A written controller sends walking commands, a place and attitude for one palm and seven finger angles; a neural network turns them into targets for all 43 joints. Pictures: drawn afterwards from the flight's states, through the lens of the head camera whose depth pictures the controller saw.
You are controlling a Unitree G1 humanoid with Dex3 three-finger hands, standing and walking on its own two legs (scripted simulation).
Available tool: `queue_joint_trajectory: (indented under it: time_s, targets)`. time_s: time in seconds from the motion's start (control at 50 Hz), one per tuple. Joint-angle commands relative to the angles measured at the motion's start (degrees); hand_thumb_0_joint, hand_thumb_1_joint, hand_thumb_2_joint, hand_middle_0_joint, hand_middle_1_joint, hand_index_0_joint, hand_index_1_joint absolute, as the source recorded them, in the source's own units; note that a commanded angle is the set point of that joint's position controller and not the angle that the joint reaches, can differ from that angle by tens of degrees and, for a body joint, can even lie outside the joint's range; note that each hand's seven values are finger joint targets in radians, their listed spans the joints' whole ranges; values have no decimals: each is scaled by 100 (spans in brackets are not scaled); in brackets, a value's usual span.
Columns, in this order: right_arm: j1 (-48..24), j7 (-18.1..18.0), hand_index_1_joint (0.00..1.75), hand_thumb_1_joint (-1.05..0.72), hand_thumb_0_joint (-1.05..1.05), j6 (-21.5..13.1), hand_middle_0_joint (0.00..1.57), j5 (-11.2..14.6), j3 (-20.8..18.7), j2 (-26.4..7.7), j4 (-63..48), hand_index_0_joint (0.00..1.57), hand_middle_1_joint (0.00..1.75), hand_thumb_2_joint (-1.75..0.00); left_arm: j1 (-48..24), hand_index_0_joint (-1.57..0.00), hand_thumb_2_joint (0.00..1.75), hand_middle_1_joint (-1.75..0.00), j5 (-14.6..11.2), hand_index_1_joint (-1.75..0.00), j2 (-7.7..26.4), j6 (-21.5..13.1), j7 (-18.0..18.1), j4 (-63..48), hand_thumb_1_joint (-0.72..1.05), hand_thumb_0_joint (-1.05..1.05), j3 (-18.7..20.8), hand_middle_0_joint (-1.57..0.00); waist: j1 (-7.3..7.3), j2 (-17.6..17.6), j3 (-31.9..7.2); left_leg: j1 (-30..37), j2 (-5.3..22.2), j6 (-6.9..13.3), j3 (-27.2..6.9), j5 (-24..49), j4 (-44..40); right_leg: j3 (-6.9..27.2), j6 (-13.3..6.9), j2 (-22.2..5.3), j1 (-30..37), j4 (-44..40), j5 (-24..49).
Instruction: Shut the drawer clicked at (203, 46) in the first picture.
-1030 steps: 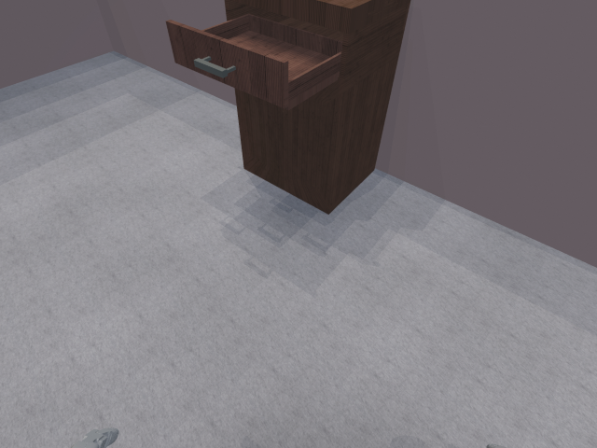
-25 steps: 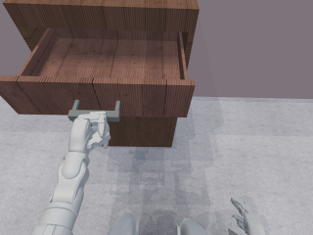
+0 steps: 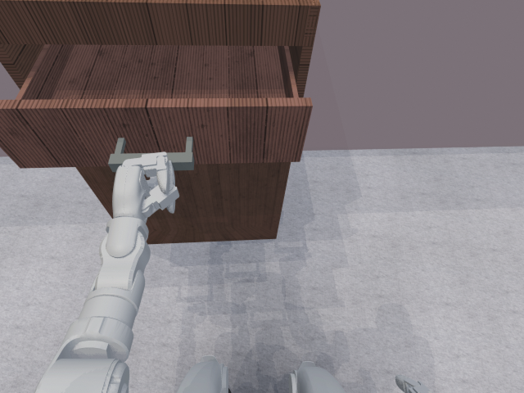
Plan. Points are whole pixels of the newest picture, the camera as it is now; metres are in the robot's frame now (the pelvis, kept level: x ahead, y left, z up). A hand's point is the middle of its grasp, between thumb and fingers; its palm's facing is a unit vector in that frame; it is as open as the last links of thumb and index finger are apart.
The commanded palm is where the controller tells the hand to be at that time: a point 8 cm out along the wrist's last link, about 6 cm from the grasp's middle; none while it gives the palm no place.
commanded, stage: push the drawer shut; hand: left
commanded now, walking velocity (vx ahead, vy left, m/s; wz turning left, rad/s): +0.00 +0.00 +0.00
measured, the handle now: (154, 152) +0.49 +0.18 +0.05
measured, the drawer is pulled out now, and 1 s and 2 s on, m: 0.16 0.04 0.00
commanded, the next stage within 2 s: pull the fist back off the drawer in 1.64 s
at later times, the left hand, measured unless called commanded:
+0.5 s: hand (179, 161) +0.47 +0.13 +0.05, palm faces +0.06 -1.00 -0.05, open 2.7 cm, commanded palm +0.46 +0.18 +0.05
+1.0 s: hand (179, 131) +0.53 +0.14 +0.05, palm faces +0.05 -1.00 -0.04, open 2.7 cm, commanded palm +0.52 +0.18 +0.05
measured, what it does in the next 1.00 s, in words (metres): stands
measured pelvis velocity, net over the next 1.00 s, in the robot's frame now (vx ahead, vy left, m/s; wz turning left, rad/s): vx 0.00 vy -0.01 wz -0.02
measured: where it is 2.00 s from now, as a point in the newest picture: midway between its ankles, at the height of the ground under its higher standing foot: outside the picture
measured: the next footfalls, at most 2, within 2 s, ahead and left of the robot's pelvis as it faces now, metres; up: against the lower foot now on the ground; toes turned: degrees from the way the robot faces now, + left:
none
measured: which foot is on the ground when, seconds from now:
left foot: down 0.00-1.00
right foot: down 0.00-1.00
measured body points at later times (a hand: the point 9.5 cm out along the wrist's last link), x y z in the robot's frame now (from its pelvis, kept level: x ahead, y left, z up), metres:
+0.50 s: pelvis -0.01 -0.01 -0.01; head +0.10 +0.00 +0.43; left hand +0.46 +0.19 +0.06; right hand +0.05 -0.27 -0.13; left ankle +0.04 +0.09 -0.67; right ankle +0.01 -0.12 -0.67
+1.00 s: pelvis +0.00 -0.01 -0.02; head +0.14 +0.01 +0.41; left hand +0.52 +0.19 +0.06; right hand -0.02 -0.27 -0.13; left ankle +0.04 +0.09 -0.67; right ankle +0.01 -0.12 -0.67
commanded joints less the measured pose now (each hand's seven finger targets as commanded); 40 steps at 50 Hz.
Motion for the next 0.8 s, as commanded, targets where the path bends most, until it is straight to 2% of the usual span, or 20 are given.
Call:
queue_joint_trajectory:
  time_s: [0.0,0.06,0.08,0.14,0.18,0.2,0.22,0.24,0.26,0.3,0.36,0.38,0.44,0.5,0.52,0.58,0.64,0.68,0.7,0.78]
  targets:
    - [220,-77,30,-90,0,-157,20,26,-306,-911,-516,20,30,-90,-2691,-140,90,-160,11,-160,852,-348,134,-690,90,0,301,-140,-270,-38,-1610,1647,4,-99,-497,746,-905,101,-63,155,65,-827,739]
    - [266,-86,30,-90,0,-138,20,12,-311,-899,-465,20,30,-90,-3051,-140,90,-160,68,-160,832,-465,154,-517,90,0,269,-140,-327,31,-1684,1710,-4,-92,-507,602,-894,118,-62,144,-34,-832,634]
    - [299,-89,30,-90,0,-147,20,-10,-307,-908,-456,20,30,-90,-3180,-140,90,-160,74,-160,900,-499,152,-537,90,0,320,-140,-309,215,-1820,1780,-16,-89,-513,693,-872,119,-70,147,-63,-779,690]
    - [352,-83,30,-90,0,-109,20,-18,-306,-886,-399,20,30,-90,-3456,-140,90,-160,115,-160,788,-522,119,-274,90,0,214,-140,-375,227,-1950,1890,-8,-101,-547,705,-838,101,-71,145,-176,-758,694]
    - [411,-100,30,-90,0,-100,20,-28,-296,-917,-360,20,30,-90,-3625,-140,90,-160,127,-160,1077,-537,96,-45,90,0,407,-140,-392,114,-1943,1726,-24,-71,-533,625,-793,144,-63,157,-114,-770,654]
    - [422,-101,30,-90,0,-93,20,-30,-286,-908,-365,20,30,-90,-3827,-140,90,-160,149,-160,1076,-567,83,-84,90,0,373,-140,-413,269,-2036,1773,-32,-75,-518,665,-790,149,-64,144,-120,-753,685]
    - [442,-101,30,-90,0,-87,20,-30,-291,-898,-360,20,30,-90,-3894,-140,90,-160,143,-160,1069,-589,81,-86,90,0,381,-140,-403,216,-2161,1817,-28,-72,-526,734,-771,155,-63,147,-84,-741,730]
    - [435,-90,30,-90,0,-81,20,-28,-291,-877,-370,20,30,-90,-3898,-140,90,-160,148,-160,872,-580,48,49,90,0,223,-140,-433,267,-2139,1815,-37,-75,-512,711,-759,159,-64,147,-129,-763,712]
    - [447,-89,30,-90,0,-80,20,-31,-287,-879,-329,20,30,-90,-4113,-140,90,-160,135,-160,903,-591,43,96,90,0,243,-140,-479,312,-2100,1790,-33,-73,-510,650,-735,156,-61,144,-191,-764,687]
    - [540,-87,30,-90,0,-56,20,-43,-264,-909,-297,20,30,-90,-4344,-140,90,-160,182,-160,1087,-606,35,351,90,0,343,-140,-517,316,-2018,1725,-30,-68,-558,563,-742,147,-67,162,-295,-732,613]
    - [576,-88,30,-90,0,-45,20,-52,-267,-918,-284,20,30,-90,-4527,-140,90,-160,184,-160,1130,-624,48,688,90,0,408,-140,-577,131,-1977,1444,-64,-22,-484,364,-679,219,-43,162,-221,-809,490]
    - [623,-100,30,-90,0,-37,20,-70,-253,-948,-271,20,30,-90,-4612,-140,90,-160,194,-160,1344,-633,53,800,90,0,556,-140,-588,76,-1941,1343,-66,-7,-486,322,-656,222,-44,173,-208,-801,472]
    - [666,-104,30,-90,0,-21,20,-69,-231,-946,-266,20,30,-90,-4865,-140,90,-160,222,-160,1502,-628,20,1010,90,0,626,-140,-660,34,-1973,1076,-87,22,-421,211,-578,304,-16,168,-138,-833,378]
    - [769,-112,30,-90,0,-11,20,-87,-206,-983,-270,20,30,-90,-5091,-140,90,-160,262,-160,1860,-640,-21,1148,90,0,825,-140,-675,199,-2120,905,-97,37,-383,205,-498,373,-19,165,-72,-807,362]
    - [804,-113,30,-90,0,2,20,-88,-208,-975,-267,20,30,-90,-5087,-140,90,-160,284,-160,1855,-614,-36,1262,90,0,829,-140,-685,170,-2147,913,-88,39,-394,254,-487,356,-21,172,-92,-794,387]
    - [928,-90,30,-90,0,11,20,-118,-208,-988,-245,20,30,-90,-5336,-140,90,-160,312,-160,1974,-594,-86,1330,90,0,883,-140,-736,429,-2252,967,-73,38,-417,401,-416,342,-33,187,-191,-727,494]
    - [1054,-73,30,-90,0,51,20,-141,-213,-1010,-242,20,30,-90,-5463,-140,90,-160,340,-160,2205,-560,-129,1381,90,0,1038,-140,-738,404,-2473,955,-50,37,-412,626,-355,353,-23,200,-74,-700,660]
    - [1115,-49,30,-90,0,75,20,-146,-208,-1010,-235,20,30,-90,-5511,-140,90,-160,346,-160,2140,-502,-162,1534,90,0,996,-140,-795,515,-2411,966,-49,50,-392,667,-311,349,-27,222,-191,-702,700]
    - [1159,-48,30,-90,0,93,20,-154,-199,-1039,-216,20,30,-90,-5594,-140,90,-160,373,-160,2245,-472,-176,1613,90,0,1046,-140,-834,462,-2361,932,-32,45,-414,652,-310,337,-23,229,-243,-708,675]
    - [1279,-24,30,-90,0,140,20,-174,-206,-1066,-236,20,30,-90,-5618,-140,90,-160,391,-160,2487,-423,-200,1692,90,0,1246,-140,-803,520,-2508,912,-30,61,-398,840,-243,348,-33,255,-151,-679,823]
